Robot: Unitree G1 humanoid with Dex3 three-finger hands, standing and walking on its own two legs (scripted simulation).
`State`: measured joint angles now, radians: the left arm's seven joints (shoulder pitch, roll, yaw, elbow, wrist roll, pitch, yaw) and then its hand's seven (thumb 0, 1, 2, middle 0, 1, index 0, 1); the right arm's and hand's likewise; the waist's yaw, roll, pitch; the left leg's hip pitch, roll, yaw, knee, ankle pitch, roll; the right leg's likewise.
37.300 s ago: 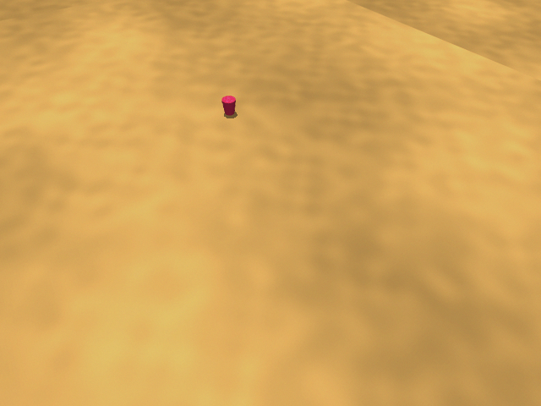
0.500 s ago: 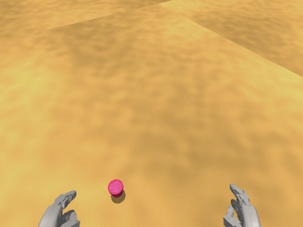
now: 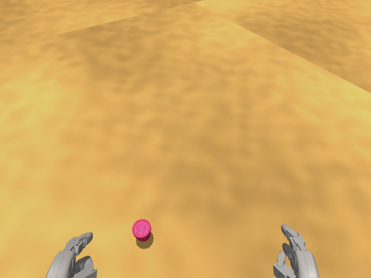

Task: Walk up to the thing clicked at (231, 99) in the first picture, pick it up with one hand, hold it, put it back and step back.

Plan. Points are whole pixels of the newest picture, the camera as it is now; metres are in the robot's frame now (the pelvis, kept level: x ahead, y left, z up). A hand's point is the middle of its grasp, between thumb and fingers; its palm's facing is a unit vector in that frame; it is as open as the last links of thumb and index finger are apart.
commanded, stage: home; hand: left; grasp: from above
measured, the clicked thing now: (142, 231) +0.45 +0.18 -0.66
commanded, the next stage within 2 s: stand in 0.56 s
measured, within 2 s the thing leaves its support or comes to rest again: neither
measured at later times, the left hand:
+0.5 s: hand (95, 274) +0.16 +0.18 -0.04, palm faces +0.05 -0.98 -0.20, open 7.4 cm
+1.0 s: hand out of the picture +0.09 +0.24 -0.11, palm faces +0.05 -0.94 -0.34, open 7.4 cm
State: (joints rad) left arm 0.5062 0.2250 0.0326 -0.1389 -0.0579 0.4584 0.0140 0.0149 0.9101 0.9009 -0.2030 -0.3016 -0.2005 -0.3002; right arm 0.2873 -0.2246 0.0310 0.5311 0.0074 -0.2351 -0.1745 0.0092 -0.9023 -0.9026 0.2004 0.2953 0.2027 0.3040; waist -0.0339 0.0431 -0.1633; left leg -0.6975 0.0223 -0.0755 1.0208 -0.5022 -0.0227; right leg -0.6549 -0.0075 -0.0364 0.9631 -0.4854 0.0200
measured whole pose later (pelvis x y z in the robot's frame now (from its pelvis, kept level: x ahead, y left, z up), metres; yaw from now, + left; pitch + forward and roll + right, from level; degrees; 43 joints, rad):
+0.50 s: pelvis +0.00 +0.00 +0.00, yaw +0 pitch +11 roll -2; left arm 0.51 0.22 0.03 -0.15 -0.06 0.46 0.02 0.01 0.91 0.90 -0.20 -0.30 -0.20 -0.30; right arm 0.29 -0.23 0.03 0.52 0.01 -0.23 -0.17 0.01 -0.90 -0.90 0.20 0.30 0.20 0.30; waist -0.04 0.04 -0.17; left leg -0.71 0.02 -0.08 1.03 -0.51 -0.02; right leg -0.66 -0.01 -0.04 0.97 -0.49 0.02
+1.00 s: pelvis +0.00 +0.00 +0.04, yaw +0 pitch +0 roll +0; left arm 0.22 0.29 0.06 0.82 0.04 0.05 0.03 0.01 0.91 0.90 -0.20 -0.30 -0.20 -0.30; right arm 0.20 -0.30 -0.05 0.91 -0.06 -0.03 -0.01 0.01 -0.90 -0.90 0.20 0.30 0.20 0.30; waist 0.02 0.00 0.04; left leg -0.35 -0.01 -0.04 0.72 -0.37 0.00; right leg -0.33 -0.05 -0.01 0.71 -0.38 0.03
